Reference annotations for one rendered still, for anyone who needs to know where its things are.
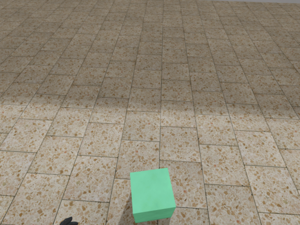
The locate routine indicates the carton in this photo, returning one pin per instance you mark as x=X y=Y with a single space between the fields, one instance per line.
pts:
x=152 y=195

